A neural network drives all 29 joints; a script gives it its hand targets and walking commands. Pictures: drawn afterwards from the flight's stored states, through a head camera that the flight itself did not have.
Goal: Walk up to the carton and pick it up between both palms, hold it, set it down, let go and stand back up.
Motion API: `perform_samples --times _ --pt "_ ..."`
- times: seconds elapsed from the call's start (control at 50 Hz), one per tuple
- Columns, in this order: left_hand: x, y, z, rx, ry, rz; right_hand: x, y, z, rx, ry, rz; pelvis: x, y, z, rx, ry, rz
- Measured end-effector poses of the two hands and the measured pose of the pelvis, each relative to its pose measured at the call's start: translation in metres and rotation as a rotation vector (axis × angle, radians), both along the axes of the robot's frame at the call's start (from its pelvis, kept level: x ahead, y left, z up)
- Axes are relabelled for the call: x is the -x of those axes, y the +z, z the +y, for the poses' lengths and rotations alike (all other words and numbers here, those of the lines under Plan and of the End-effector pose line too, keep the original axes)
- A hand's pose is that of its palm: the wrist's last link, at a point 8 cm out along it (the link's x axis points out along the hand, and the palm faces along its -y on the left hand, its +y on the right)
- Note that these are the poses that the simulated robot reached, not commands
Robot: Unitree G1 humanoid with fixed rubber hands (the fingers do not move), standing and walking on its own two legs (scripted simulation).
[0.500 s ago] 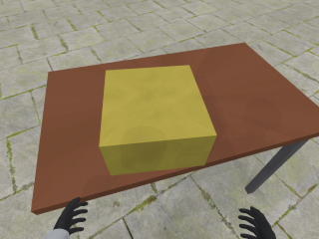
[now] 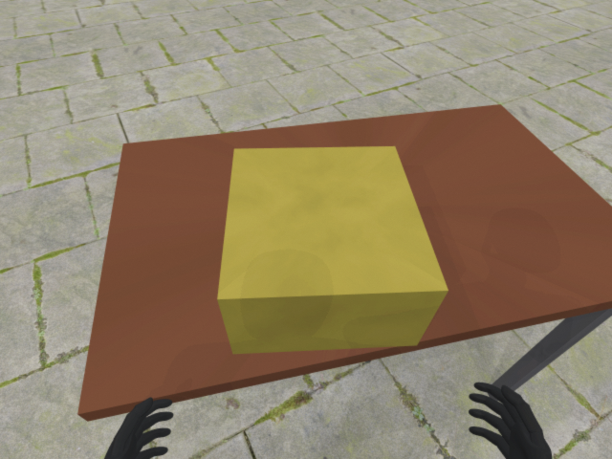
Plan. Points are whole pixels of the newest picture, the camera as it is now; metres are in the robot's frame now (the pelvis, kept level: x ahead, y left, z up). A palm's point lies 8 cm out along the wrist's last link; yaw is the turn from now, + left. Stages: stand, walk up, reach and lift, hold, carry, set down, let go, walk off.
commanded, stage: reach and lift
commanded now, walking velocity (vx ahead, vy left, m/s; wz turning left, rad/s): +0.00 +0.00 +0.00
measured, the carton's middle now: (320, 241) +0.44 +0.02 +0.01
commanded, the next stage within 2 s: none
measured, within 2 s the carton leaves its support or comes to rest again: neither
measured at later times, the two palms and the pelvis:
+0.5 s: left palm (109, 415) +0.16 +0.24 +0.03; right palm (537, 422) +0.18 -0.23 +0.03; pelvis -0.01 -0.01 +0.00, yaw +1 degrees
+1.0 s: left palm (127, 322) +0.25 +0.25 +0.06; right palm (523, 333) +0.28 -0.23 +0.06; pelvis +0.01 -0.01 +0.00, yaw +0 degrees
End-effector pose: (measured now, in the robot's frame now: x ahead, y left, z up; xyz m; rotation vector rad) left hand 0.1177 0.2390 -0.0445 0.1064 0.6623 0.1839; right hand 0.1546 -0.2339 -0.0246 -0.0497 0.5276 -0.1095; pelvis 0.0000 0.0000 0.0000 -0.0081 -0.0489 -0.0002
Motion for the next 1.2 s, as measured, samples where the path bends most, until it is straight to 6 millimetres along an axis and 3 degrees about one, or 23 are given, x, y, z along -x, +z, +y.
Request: perform_samples --times 0.34,0.5,0.68,0.82,1.0,1.2 --pt "0.000 0.029 -0.003 0.026 0.034 -0.186 -0.017 0.036 0.002 -0.027 0.011 -0.182 0.010 0.000 -0.003 -0.004 0.016 -0.008" --pt "-0.041 0.077 0.001 0.011 0.029 -0.428 -0.029 0.051 0.005 -0.058 0.023 -0.251 0.014 0.000 -0.008 -0.009 0.024 -0.014" --pt "-0.069 0.072 -0.005 0.051 0.009 -0.322 -0.043 0.058 -0.002 -0.062 -0.002 -0.224 0.011 0.000 -0.009 -0.013 0.008 -0.014" --pt "-0.100 0.094 -0.003 0.055 0.010 -0.375 -0.080 0.085 -0.003 -0.038 0.046 -0.273 0.007 0.001 -0.011 -0.013 0.003 0.021" --pt "-0.137 0.105 0.008 0.045 0.013 -0.342 -0.121 0.082 0.003 -0.066 0.061 -0.225 -0.007 0.002 -0.011 -0.005 0.005 0.056" --pt "-0.169 0.131 0.014 0.017 -0.014 -0.398 -0.150 0.103 0.002 -0.050 0.067 -0.313 -0.022 0.002 -0.008 0.004 0.013 0.072"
